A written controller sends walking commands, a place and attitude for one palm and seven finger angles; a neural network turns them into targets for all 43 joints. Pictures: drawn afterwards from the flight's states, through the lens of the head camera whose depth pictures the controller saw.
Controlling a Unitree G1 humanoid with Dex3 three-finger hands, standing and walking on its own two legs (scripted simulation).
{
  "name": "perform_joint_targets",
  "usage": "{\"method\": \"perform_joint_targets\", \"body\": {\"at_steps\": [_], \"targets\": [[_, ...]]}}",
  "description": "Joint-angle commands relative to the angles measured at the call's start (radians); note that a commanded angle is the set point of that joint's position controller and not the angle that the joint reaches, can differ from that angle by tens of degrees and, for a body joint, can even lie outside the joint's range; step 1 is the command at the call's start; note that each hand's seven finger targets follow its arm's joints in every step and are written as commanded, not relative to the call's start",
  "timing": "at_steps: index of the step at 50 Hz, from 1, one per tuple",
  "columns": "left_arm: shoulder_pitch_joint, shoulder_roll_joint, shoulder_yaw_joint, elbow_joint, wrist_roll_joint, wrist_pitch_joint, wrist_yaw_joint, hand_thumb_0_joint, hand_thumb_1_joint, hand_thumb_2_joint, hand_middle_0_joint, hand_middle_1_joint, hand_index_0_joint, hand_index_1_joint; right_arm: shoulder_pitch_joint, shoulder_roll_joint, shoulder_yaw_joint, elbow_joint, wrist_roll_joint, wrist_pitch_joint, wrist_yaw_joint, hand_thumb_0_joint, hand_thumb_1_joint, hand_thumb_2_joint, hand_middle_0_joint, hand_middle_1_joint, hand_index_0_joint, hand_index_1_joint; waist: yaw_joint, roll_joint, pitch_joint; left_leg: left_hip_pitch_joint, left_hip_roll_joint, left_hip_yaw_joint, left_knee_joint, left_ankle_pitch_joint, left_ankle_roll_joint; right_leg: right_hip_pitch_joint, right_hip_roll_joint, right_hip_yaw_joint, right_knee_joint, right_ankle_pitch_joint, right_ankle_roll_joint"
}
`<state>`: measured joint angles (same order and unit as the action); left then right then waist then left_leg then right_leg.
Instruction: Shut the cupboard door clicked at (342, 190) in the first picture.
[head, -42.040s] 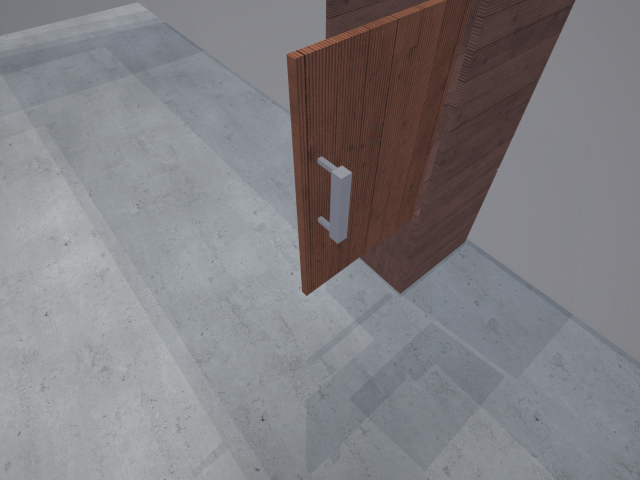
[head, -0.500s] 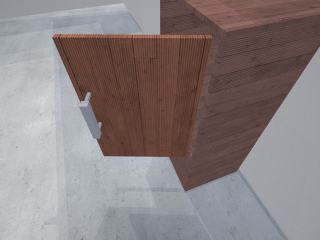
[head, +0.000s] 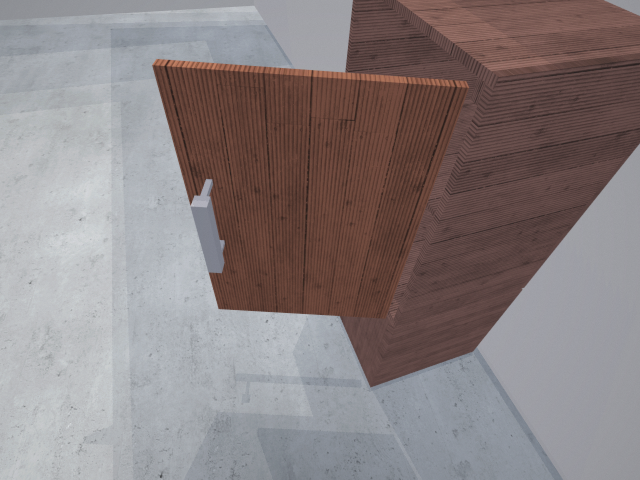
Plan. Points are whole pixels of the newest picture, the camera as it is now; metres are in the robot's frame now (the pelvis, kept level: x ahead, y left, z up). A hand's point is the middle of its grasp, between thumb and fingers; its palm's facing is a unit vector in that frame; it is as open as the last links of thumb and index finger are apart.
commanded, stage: come to a stop and stand still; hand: left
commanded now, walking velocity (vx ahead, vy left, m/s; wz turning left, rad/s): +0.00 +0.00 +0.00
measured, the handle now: (212, 227) +0.50 +0.23 -0.03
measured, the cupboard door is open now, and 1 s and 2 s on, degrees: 69 69 69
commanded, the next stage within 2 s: look again from close up in 0.02 s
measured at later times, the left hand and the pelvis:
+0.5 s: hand out of the picture +0.02 +0.18 -0.17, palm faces +0.02 -0.97 -0.26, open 7.4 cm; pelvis +0.00 -0.01 -0.01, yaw +0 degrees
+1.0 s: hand out of the picture +0.01 +0.15 -0.19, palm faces +0.07 -0.98 -0.18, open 7.4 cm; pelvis +0.02 -0.02 -0.01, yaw +1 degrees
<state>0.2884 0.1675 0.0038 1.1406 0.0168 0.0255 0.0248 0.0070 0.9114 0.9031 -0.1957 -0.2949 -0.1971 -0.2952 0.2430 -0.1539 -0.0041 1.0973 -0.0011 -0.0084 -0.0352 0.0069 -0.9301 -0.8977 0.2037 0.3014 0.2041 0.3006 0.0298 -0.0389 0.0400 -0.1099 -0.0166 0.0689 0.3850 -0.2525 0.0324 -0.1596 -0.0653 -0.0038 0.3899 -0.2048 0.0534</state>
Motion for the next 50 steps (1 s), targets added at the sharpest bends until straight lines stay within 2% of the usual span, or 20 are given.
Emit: {"method": "perform_joint_targets", "body": {"at_steps": [1, 5, 6, 7, 8, 9, 10, 13, 16, 18, 22, 26, 35, 38, 41, 43, 45, 47, 49, 50], "targets": [[0.046, 0.072, 0.009, -0.024, -0.002, -0.025, 0.007, 0.0, 0.9, 0.9, -0.2, -0.3, -0.2, -0.3, 0.082, -0.114, -0.015, -0.014, -0.003, -0.014, -0.004, 0.0, -0.9, -0.9, 0.2, 0.3, 0.2, 0.3, -0.024, 0.029, 0.003, -0.031, 0.121, -0.104, -0.098, 0.177, -0.014, 0.013, -0.033, 0.043, -0.044, 0.117, -0.056], [0.061, 0.062, 0.008, -0.016, -0.002, -0.025, 0.009, 0.0, 0.9, 0.9, -0.2, -0.3, -0.2, -0.3, 0.096, -0.101, -0.011, 0.0, -0.003, -0.016, -0.007, 0.0, -0.9, -0.9, 0.2, 0.3, 0.2, 0.3, -0.02, 0.048, 0.026, -0.042, 0.119, -0.1, -0.1, 0.196, -0.014, 0.017, -0.033, 0.043, -0.045, 0.126, -0.057], [0.099, 0.094, -0.008, 0.0, 0.012, -0.061, 0.05, 0.0, 0.9, 0.9, -0.2, -0.3, -0.2, -0.3, 0.016, -0.146, -0.004, -0.07, 0.004, -0.035, 0.011, 0.0, -0.9, -0.9, 0.2, 0.3, 0.2, 0.3, -0.007, 0.161, 0.06, -0.119, 0.142, -0.069, 0.078, 0.377, -0.034, -0.038, -0.076, 0.051, -0.003, 0.253, -0.062], [0.091, 0.127, 0.003, -0.039, 0.004, -0.061, 0.042, 0.0, 0.9, 0.9, -0.2, -0.3, -0.2, -0.3, 0.072, -0.092, -0.005, -0.086, -0.011, -0.033, 0.013, 0.0, -0.9, -0.9, 0.2, 0.3, 0.2, 0.3, -0.032, 0.195, -0.006, -0.108, 0.099, -0.092, 0.043, 0.225, -0.034, -0.005, -0.064, 0.047, 0.054, 0.126, -0.082], [0.073, 0.131, 0.007, -0.048, 0.002, -0.063, 0.029, 0.0, 0.9, 0.9, -0.2, -0.3, -0.2, -0.3, 0.058, -0.093, -0.003, -0.087, -0.02, -0.036, 0.014, 0.0, -0.9, -0.9, 0.2, 0.3, 0.2, 0.3, -0.017, 0.249, 0.009, -0.119, 0.09, -0.087, 0.025, 0.216, -0.024, -0.018, -0.059, 0.036, 0.057, 0.135, -0.085], [0.068, 0.119, 0.003, -0.046, 0.002, -0.062, 0.022, 0.0, 0.9, 0.9, -0.2, -0.3, -0.2, -0.3, 0.095, -0.099, -0.002, -0.09, -0.016, -0.038, 0.011, 0.0, -0.9, -0.9, 0.2, 0.3, 0.2, 0.3, -0.029, 0.196, -0.016, -0.129, 0.114, -0.11, 0.011, 0.176, -0.016, -0.012, -0.037, 0.018, 0.067, 0.027, -0.085], [0.069, 0.097, 0.0, -0.049, 0.003, -0.057, 0.019, 0.0, 0.9, 0.9, -0.2, -0.3, -0.2, -0.3, 0.112, -0.109, -0.003, -0.097, -0.015, -0.039, 0.01, 0.0, -0.9, -0.9, 0.2, 0.3, 0.2, 0.3, -0.03, 0.178, -0.038, -0.126, 0.127, -0.132, 0.003, 0.192, -0.007, -0.006, -0.022, 0.003, 0.084, 0.0, -0.082], [0.048, 0.076, -0.002, -0.057, 0.001, -0.056, 0.016, 0.0, 0.9, 0.9, -0.2, -0.3, -0.2, -0.3, 0.119, -0.106, -0.003, -0.106, -0.014, -0.041, 0.004, 0.0, -0.9, -0.9, 0.2, 0.3, 0.2, 0.3, -0.028, 0.055, -0.028, -0.111, 0.129, -0.135, 0.021, 0.264, 0.011, -0.019, -0.023, -0.002, 0.092, 0.046, -0.081], [0.036, 0.073, -0.004, -0.063, -0.004, -0.053, 0.015, 0.0, 0.9, 0.9, -0.2, -0.3, -0.2, -0.3, 0.123, -0.115, -0.004, -0.101, -0.012, -0.035, 0.005, 0.0, -0.9, -0.9, 0.2, 0.3, 0.2, 0.3, -0.033, -0.017, 0.018, -0.113, 0.117, -0.129, 0.004, 0.177, 0.01, -0.055, -0.029, 0.022, 0.076, 0.041, -0.079], [0.029, 0.082, -0.001, -0.07, -0.003, -0.052, 0.014, 0.0, 0.9, 0.9, -0.2, -0.3, -0.2, -0.3, 0.115, -0.109, -0.004, -0.092, -0.013, -0.034, 0.007, 0.0, -0.9, -0.9, 0.2, 0.3, 0.2, 0.3, -0.031, 0.012, 0.05, -0.125, 0.11, -0.121, -0.014, 0.152, 0.01, -0.067, -0.031, 0.024, 0.069, 0.042, -0.079], [0.024, 0.099, 0.003, -0.076, -0.005, -0.052, 0.014, 0.0, 0.9, 0.9, -0.2, -0.3, -0.2, -0.3, 0.111, -0.116, -0.002, -0.079, -0.013, -0.033, 0.008, 0.0, -0.9, -0.9, 0.2, 0.3, 0.2, 0.3, -0.028, -0.005, 0.049, -0.113, 0.105, -0.111, -0.021, 0.144, 0.006, -0.061, -0.035, 0.038, 0.062, 0.063, -0.078], [0.021, 0.116, 0.007, -0.081, -0.006, -0.055, 0.014, 0.0, 0.9, 0.9, -0.2, -0.3, -0.2, -0.3, 0.099, -0.12, -0.003, -0.066, -0.013, -0.034, 0.009, 0.0, -0.9, -0.9, 0.2, 0.3, 0.2, 0.3, -0.027, -0.01, 0.011, -0.078, 0.104, -0.095, -0.015, 0.167, 0.002, -0.042, -0.041, 0.048, 0.059, 0.121, -0.08], [0.006, 0.129, 0.01, -0.083, -0.006, -0.056, 0.011, 0.0, 0.9, 0.9, -0.2, -0.3, -0.2, -0.3, 0.07, -0.116, -0.004, -0.042, -0.013, -0.027, 0.009, 0.0, -0.9, -0.9, 0.2, 0.3, 0.2, 0.3, -0.025, 0.019, 0.007, -0.067, 0.102, -0.076, -0.019, 0.135, -0.011, -0.036, -0.048, 0.062, 0.022, 0.134, -0.086], [0.018, 0.125, 0.013, -0.081, 0.0, -0.052, 0.008, 0.0, 0.9, 0.9, -0.2, -0.3, -0.2, -0.3, 0.083, -0.097, 0.0, -0.031, -0.015, -0.016, 0.013, 0.0, -0.9, -0.9, 0.2, 0.3, 0.2, 0.3, -0.021, 0.018, 0.008, -0.078, 0.083, -0.054, -0.001, 0.01, -0.013, -0.04, -0.051, 0.078, 0.0, -0.032, -0.097], [0.032, 0.149, 0.026, -0.087, 0.003, -0.046, 0.002, 0.0, 0.9, 0.9, -0.2, -0.3, -0.2, -0.3, 0.079, -0.096, -0.002, -0.043, -0.021, -0.005, 0.021, 0.0, -0.9, -0.9, 0.2, 0.3, 0.2, 0.3, -0.012, -0.014, 0.052, -0.141, 0.046, -0.027, 0.059, -0.106, -0.018, -0.07, -0.086, 0.149, -0.059, -0.239, -0.126], [0.046, 0.168, 0.038, -0.093, 0.005, -0.044, 0.001, 0.0, 0.9, 0.9, -0.2, -0.3, -0.2, -0.3, 0.082, -0.088, -0.004, -0.05, -0.021, -0.001, 0.023, 0.0, -0.9, -0.9, 0.2, 0.3, 0.2, 0.3, -0.008, -0.075, 0.08, -0.175, 0.032, -0.008, 0.105, -0.13, -0.021, -0.078, -0.119, 0.191, -0.11, -0.312, -0.149], [0.051, 0.173, 0.047, -0.098, 0.006, -0.046, 0.002, 0.0, 0.9, 0.9, -0.2, -0.3, -0.2, -0.3, 0.095, -0.087, -0.005, -0.053, -0.021, -0.004, 0.025, 0.0, -0.9, -0.9, 0.2, 0.3, 0.2, 0.3, -0.013, -0.099, 0.081, -0.175, 0.032, 0.0, 0.142, -0.113, -0.022, -0.09, -0.151, 0.218, -0.118, -0.275, -0.168], [0.044, 0.165, 0.052, -0.106, 0.006, -0.048, 0.002, 0.0, 0.9, 0.9, -0.2, -0.3, -0.2, -0.3, 0.122, -0.082, -0.005, -0.048, -0.02, -0.012, 0.024, 0.0, -0.9, -0.9, 0.2, 0.3, 0.2, 0.3, -0.024, -0.084, 0.068, -0.132, 0.035, -0.003, 0.106, -0.084, -0.021, -0.103, -0.141, 0.187, -0.073, -0.191, -0.167], [0.025, 0.145, 0.052, -0.117, 0.007, -0.045, 0.001, 0.0, 0.9, 0.9, -0.2, -0.3, -0.2, -0.3, 0.167, -0.091, -0.005, -0.033, -0.019, -0.02, 0.024, 0.0, -0.9, -0.9, 0.2, 0.3, 0.2, 0.3, -0.038, 0.006, 0.065, -0.085, 0.055, -0.028, 0.057, -0.003, -0.011, -0.122, -0.079, 0.098, 0.03, -0.135, -0.142], [0.019, 0.118, 0.047, -0.119, 0.008, -0.043, 0.002, 0.0, 0.9, 0.9, -0.2, -0.3, -0.2, -0.3, 0.19, -0.105, -0.007, -0.022, -0.021, -0.027, 0.021, 0.0, -0.9, -0.9, 0.2, 0.3, 0.2, 0.3, -0.042, 0.083, 0.04, -0.036, 0.102, -0.073, 0.029, 0.124, 0.006, -0.132, -0.028, 0.028, 0.123, -0.083, -0.12]]}}
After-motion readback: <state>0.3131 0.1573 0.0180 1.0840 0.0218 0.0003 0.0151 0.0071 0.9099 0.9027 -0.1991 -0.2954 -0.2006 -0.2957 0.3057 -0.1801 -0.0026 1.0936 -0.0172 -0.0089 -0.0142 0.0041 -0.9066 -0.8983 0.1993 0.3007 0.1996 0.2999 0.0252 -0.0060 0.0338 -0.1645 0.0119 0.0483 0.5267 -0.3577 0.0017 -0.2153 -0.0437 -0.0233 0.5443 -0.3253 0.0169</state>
